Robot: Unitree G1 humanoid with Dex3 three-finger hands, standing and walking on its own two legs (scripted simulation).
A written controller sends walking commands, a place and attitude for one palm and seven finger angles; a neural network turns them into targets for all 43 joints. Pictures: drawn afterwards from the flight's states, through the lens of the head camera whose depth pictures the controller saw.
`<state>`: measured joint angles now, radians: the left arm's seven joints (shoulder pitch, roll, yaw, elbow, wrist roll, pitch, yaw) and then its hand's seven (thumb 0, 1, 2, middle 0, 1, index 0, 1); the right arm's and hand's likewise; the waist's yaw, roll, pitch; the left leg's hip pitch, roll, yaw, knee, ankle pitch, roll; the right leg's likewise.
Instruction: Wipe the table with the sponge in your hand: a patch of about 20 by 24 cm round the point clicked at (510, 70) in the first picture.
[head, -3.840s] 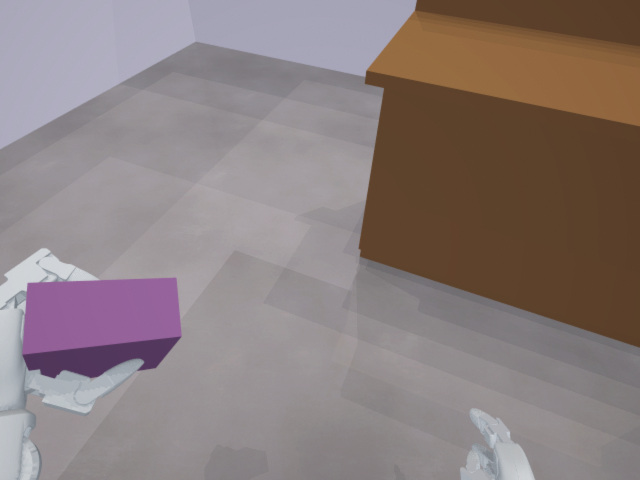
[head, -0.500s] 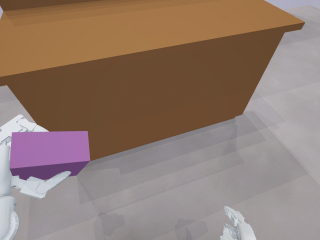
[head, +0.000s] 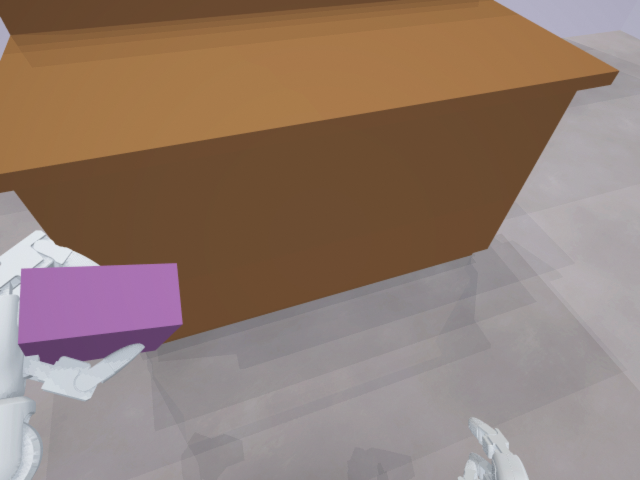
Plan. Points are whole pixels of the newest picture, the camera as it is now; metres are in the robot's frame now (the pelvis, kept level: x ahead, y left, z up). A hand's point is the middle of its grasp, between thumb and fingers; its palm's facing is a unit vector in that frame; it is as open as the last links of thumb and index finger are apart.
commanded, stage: take the last steps up to it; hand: left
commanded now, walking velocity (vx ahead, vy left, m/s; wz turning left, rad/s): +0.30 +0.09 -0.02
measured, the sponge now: (122, 315) +0.23 +0.21 +0.15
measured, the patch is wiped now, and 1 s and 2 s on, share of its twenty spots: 0.00 0.00 0.00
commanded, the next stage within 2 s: come to a stop and stand still in 1.24 s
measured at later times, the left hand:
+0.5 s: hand (121, 211) +0.34 +0.24 +0.18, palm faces +0.34 -0.82 -0.46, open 9.9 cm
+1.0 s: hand (152, 151) +0.46 +0.25 +0.17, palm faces +0.39 -0.79 -0.48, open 9.9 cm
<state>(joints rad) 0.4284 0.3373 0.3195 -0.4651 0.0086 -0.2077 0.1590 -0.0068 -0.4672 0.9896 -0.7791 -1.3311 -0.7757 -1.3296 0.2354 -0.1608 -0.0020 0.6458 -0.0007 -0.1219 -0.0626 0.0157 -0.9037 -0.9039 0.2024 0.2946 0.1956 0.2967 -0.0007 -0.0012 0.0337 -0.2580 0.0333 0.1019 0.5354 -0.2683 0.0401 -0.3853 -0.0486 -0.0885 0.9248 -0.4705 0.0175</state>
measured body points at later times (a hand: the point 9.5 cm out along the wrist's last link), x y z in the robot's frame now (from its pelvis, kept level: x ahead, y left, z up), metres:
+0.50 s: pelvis +0.12 +0.02 -0.01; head +0.17 +0.03 +0.44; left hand +0.32 +0.28 +0.20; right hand +0.28 -0.25 -0.09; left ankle +0.18 +0.15 -0.74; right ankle +0.05 -0.11 -0.73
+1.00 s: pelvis +0.24 +0.01 +0.00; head +0.27 -0.01 +0.45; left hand +0.43 +0.29 +0.19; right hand +0.39 -0.22 -0.12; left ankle +0.21 +0.15 -0.65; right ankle +0.25 -0.07 -0.74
